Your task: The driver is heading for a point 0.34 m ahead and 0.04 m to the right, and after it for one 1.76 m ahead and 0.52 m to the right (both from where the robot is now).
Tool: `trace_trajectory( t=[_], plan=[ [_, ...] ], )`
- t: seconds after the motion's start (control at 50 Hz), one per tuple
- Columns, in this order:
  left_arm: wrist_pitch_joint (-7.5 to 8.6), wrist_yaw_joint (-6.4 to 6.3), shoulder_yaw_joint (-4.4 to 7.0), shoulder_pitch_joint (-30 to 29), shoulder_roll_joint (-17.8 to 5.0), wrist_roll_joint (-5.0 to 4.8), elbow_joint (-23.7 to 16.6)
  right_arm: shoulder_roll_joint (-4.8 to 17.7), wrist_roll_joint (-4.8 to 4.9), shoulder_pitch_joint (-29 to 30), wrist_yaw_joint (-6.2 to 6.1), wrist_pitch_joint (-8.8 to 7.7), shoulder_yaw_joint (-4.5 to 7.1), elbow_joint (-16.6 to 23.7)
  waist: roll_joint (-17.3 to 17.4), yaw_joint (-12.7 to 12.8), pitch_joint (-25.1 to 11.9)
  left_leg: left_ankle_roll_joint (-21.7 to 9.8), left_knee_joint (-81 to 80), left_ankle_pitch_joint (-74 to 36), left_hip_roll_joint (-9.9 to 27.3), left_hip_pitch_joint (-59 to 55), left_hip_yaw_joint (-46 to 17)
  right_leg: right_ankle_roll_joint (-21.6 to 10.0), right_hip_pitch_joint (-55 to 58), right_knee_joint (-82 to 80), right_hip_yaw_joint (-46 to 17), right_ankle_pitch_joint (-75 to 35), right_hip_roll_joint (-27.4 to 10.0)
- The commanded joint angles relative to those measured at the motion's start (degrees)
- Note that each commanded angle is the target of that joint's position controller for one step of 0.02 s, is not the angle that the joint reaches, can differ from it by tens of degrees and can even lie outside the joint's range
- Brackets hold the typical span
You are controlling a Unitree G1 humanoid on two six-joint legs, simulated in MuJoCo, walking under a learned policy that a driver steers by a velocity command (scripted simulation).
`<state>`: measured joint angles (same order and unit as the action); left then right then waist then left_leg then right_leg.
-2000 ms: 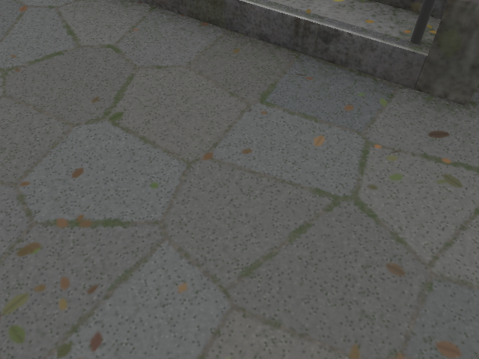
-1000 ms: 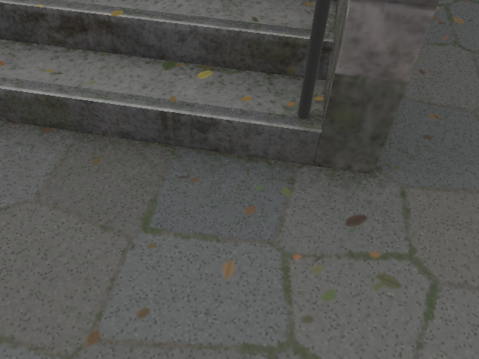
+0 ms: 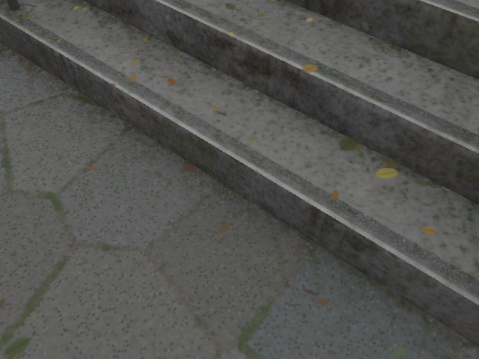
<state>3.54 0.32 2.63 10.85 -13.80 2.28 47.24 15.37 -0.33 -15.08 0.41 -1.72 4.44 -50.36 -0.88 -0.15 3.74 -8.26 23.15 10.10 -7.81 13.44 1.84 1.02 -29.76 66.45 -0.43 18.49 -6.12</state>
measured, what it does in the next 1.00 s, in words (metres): walks ahead, turning right: right foot, then left foot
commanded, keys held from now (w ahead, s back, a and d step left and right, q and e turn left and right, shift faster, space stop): w+q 0.06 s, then w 0.12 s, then e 0.82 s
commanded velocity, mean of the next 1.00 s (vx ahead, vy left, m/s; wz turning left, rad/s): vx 0.21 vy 0.00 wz -0.18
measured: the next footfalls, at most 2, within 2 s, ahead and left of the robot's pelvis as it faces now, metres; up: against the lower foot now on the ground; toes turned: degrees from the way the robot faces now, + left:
right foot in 0.34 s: +0.37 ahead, -0.11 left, +0.00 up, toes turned +3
left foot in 0.88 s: +0.34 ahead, +0.07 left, +0.00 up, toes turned -18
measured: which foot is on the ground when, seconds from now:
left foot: down 0.00-0.36, up 0.38-0.86, down 0.88-1.00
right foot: up 0.00-0.32, down 0.34-0.88, up 0.90-1.00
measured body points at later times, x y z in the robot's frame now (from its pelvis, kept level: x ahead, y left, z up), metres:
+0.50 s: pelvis +0.23 -0.05 +0.00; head +0.28 -0.06 +0.44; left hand +0.33 +0.21 -0.12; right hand +0.31 -0.31 -0.14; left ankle +0.15 +0.06 -0.65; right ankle +0.32 -0.11 -0.74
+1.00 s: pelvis +0.27 +0.00 +0.01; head +0.30 +0.02 +0.45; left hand +0.44 +0.24 -0.13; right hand +0.31 -0.31 -0.09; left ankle +0.30 +0.09 -0.74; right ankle +0.26 -0.11 -0.68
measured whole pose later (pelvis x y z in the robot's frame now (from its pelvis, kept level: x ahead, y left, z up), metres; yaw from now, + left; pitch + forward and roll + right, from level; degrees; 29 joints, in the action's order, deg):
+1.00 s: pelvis +0.27 +0.00 +0.01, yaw -17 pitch +0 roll -1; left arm -2.5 0.5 5.5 11.8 -17.9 1.4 47.4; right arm 15.4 -1.2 -11.6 -3.0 0.3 1.5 -45.3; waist -3.0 1.0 2.1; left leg -2.5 24.0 12.5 -1.5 11.9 -0.6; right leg 0.4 -28.0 54.3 -5.9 23.1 7.7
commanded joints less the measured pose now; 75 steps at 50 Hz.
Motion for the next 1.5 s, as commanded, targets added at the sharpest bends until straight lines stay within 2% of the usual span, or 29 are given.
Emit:
trace_trajectory(
  t=[0.02,0.16,0.22,0.28,0.32,0.34,0.36,0.38,0.4,0.44,0.54,0.68,0.8,0.86,0.88,0.9,0.92,0.94,0.96,1.02,1.16,1.22,1.3,1.34,1.36,1.38,1.4,1.44,1.5],
  plan=[
    [-1.64,0.40,0.85,3.63,-3.98,0.58,-2.60,7.79,0.33,-1.92,-0.01,-1.99,1.54,3.05,1.06,1.64,-3.81,-8.89,-11.20,-18.64,15.32,-3.64,-16.38,1.54,-3.76,-5.70,0.18,-3.58,-0.60],
    [-1.39,1.14,0.15,-10.26,-3.83,-0.13,-7.11,7.00,0.13,-10.20,-0.08,-2.24,0.99,1.16,4.43,-3.94,-1.33,-4.59,-11.69,-18.52,14.34,-10.89,-15.93,1.12,-8.72,-24.48,1.04,-18.56,0.83],
    [-0.67,1.39,-0.40,-12.97,-3.35,-0.42,-7.88,6.64,-0.37,-11.67,-0.73,-2.32,0.40,0.22,4.26,-4.84,-0.33,-3.25,-8.86,-30.45,14.89,-14.27,-13.26,-0.63,-6.61,-30.48,2.91,-19.40,2.69],
    [0.33,1.12,-0.29,-9.08,-4.18,-0.53,-6.62,6.80,-0.87,-10.50,-1.29,-2.51,-0.12,-0.40,6.16,-2.90,-1.84,-0.40,-3.88,-43.43,15.39,-15.17,-11.14,-3.82,2.79,-34.75,3.87,-16.50,5.64],
    [1.29,0.33,0.67,2.48,-6.29,-0.43,-2.35,8.18,-0.78,-7.85,-1.68,-2.71,0.05,-0.62,5.57,2.52,-5.85,1.65,7.55,-50.22,13.59,-16.53,-8.88,-6.09,13.83,-40.69,4.27,-18.02,8.49],
    [2.07,-0.22,1.05,8.82,-7.68,-0.01,-0.38,7.75,-0.41,-7.61,-1.77,-3.05,-0.16,-0.38,3.53,5.16,-9.28,2.78,17.08,-41.18,11.23,-11.83,-7.25,-7.44,23.81,-42.65,1.04,-28.63,4.93],
    [2.32,-0.59,2.13,14.84,-13.07,0.70,0.09,4.55,0.44,-11.25,-2.08,-3.33,-0.96,1.17,-6.60,4.75,-16.74,4.61,35.56,-12.15,5.77,-0.21,-3.44,-13.00,38.72,-36.12,-14.29,-59.36,-10.09],
    [1.08,-0.12,2.74,14.38,-13.91,-1.46,0.86,3.61,1.80,-18.47,-2.07,-2.68,-0.85,-0.50,-14.86,1.35,-24.79,6.79,50.31,22.52,-0.92,10.28,-2.68,-23.30,46.43,-39.03,-30.73,-76.42,-18.98],
    [0.48,0.54,2.37,9.40,-11.12,-3.29,-1.05,6.61,-0.76,-14.50,-2.09,-1.97,-0.67,-0.58,-5.06,0.79,-21.05,7.05,52.61,19.18,3.08,13.13,-6.12,-22.64,40.75,-41.74,-28.39,-69.01,-16.00],
    [-0.32,0.37,1.25,2.56,-6.66,-3.00,-2.07,5.51,-1.71,-5.79,-1.55,-1.24,-0.87,1.26,-0.04,-0.08,-9.12,7.91,49.02,15.11,6.80,16.15,-5.89,-19.06,27.80,-45.96,-18.73,-53.83,-9.34],
    [-1.62,-0.09,2.13,2.74,-9.01,-2.08,-1.17,3.49,-1.87,-5.25,-1.36,2.33,-1.47,2.55,-2.79,-2.41,-8.76,10.23,39.23,12.37,7.34,10.27,-4.17,-15.89,15.98,-49.76,-14.53,-38.03,-3.17],
    [-3.98,-0.38,3.59,4.80,-10.45,-1.51,-1.58,4.37,-1.23,4.31,-2.11,3.53,-1.42,5.61,-5.94,1.32,-6.12,11.07,28.73,9.97,7.47,14.12,-5.18,-13.71,14.06,-53.34,-22.87,-2.49,-1.18],
    [-5.12,-0.14,4.31,4.34,-10.85,-0.99,-1.76,4.47,0.20,4.79,-3.02,2.21,-1.85,6.94,-6.99,1.85,-6.15,9.47,17.82,13.82,4.66,8.70,-5.81,-12.77,16.14,-50.37,-28.70,-8.85,-1.01],
    [-5.70,0.12,4.30,0.94,-10.46,-1.82,-2.34,4.69,0.52,-1.74,-3.82,1.02,-1.84,5.80,-6.47,-2.13,-6.10,7.31,-0.70,7.76,3.69,-3.52,-5.21,-8.41,11.95,-47.23,-28.68,-9.72,2.12],
    [-5.61,-0.07,3.67,1.61,-8.18,-2.45,-2.90,8.22,-0.13,-2.06,-4.35,0.70,-1.01,5.98,-1.05,-1.47,-5.67,5.58,-9.05,9.26,10.54,-8.27,-11.81,-4.85,7.06,-42.66,-25.04,-0.36,6.23],
    [-5.24,-0.19,2.73,4.49,-4.01,-3.20,-3.92,14.01,-1.08,1.45,-4.64,1.13,0.13,8.04,12.31,1.19,-6.41,0.34,-13.67,11.49,26.36,-11.98,-28.36,-1.39,-0.94,-28.69,-12.59,10.02,15.01],
    [-4.97,-0.68,3.93,3.58,-9.42,-1.18,-3.22,14.34,-1.67,5.70,-4.15,1.62,0.34,9.02,10.67,1.12,-3.09,-4.86,-13.27,2.98,31.32,-2.61,-30.89,-0.73,-3.27,-16.66,-5.59,13.61,15.06],
    [-5.02,-0.56,4.52,2.80,-11.27,-0.51,-2.95,10.18,-1.40,5.55,-3.74,1.46,-0.62,9.14,6.42,1.89,-2.96,-5.61,-11.23,-4.90,29.15,0.05,-26.69,-0.60,0.25,-9.76,-6.31,11.20,11.85],
    [-5.36,-0.20,4.59,4.14,-10.64,-0.44,-1.87,7.29,-0.94,7.68,-3.42,1.18,-1.37,9.28,5.02,3.49,-2.15,-3.77,-9.60,-9.23,24.88,0.50,-19.92,-0.54,0.78,-5.83,-5.83,7.97,11.34],
    [-6.84,1.17,4.23,5.68,-9.53,-0.71,-0.74,6.75,-0.86,7.46,-3.49,1.02,-1.62,10.22,8.42,2.92,-3.33,-1.63,-6.17,-21.16,19.63,-5.44,-9.83,1.23,-2.05,0.80,-3.50,4.54,10.89],
    [-7.77,2.37,2.82,-1.67,-7.57,-1.78,-3.71,9.59,-1.20,-0.16,-2.79,1.52,-0.17,7.79,9.27,-2.24,-5.12,-3.70,-2.71,-28.10,23.35,-15.97,-6.87,2.78,-2.41,-11.46,-0.22,6.71,8.26],
    [-7.72,3.06,2.26,-2.84,-6.86,-2.18,-4.90,10.43,-1.42,1.97,-1.81,1.34,0.33,7.78,11.20,-1.88,-5.21,-2.99,-1.50,-26.97,23.43,-11.85,-3.61,1.46,4.44,-19.15,2.00,6.51,7.42],
    [-7.73,1.65,1.86,-1.92,-6.83,-2.12,-5.30,11.26,-1.51,1.98,-1.41,1.20,0.90,6.68,12.54,-1.22,-5.55,-3.18,0.54,-26.69,25.07,-8.75,-4.35,-1.00,12.36,-30.57,3.93,7.03,8.03],
    [-6.11,1.38,1.46,1.26,-6.17,-1.30,-4.29,11.10,-0.69,3.19,-1.26,2.09,0.82,6.15,8.85,1.94,-6.09,1.30,6.80,-20.87,22.33,-4.12,-1.15,-2.47,21.39,-47.51,3.17,-7.02,8.39],
    [-5.06,1.01,2.10,2.55,-10.06,0.19,-4.13,8.63,-0.74,1.64,-0.96,2.09,0.23,6.48,-0.70,1.86,-8.53,5.46,15.65,-8.02,18.47,4.06,2.48,-3.52,30.34,-52.97,-8.87,-12.15,-0.64],
    [-4.46,0.74,3.00,0.85,-16.86,-0.53,-5.64,2.56,-1.01,1.13,-0.89,2.39,-1.40,9.02,-14.80,0.07,-7.52,9.18,23.13,24.25,9.12,16.96,5.49,-10.79,32.40,-51.07,-26.71,-39.41,-16.51],
    [-4.21,-0.29,2.89,5.54,-13.94,-1.46,-3.06,5.99,-1.42,3.24,-1.49,3.20,-0.79,7.54,-8.20,3.76,-10.37,9.25,29.78,25.24,10.94,10.75,-2.78,-16.61,27.81,-48.02,-21.68,-43.19,-16.69],
    [-4.18,-1.19,1.01,-2.71,-8.23,-1.51,-3.52,6.26,-0.54,3.15,-1.12,3.16,-0.76,5.61,-6.11,-0.18,-4.64,9.09,31.23,18.27,11.33,11.56,-3.97,-13.96,24.49,-49.56,-12.74,-36.11,-9.05],
    [-4.24,-2.20,0.05,-3.93,-6.60,-2.11,-2.36,7.26,-2.10,0.32,-0.56,2.90,-0.53,2.33,-6.76,-0.92,-5.04,9.57,29.66,12.71,10.01,9.60,-3.00,-11.85,26.28,-49.52,-8.47,-40.08,-5.04]
  ],
)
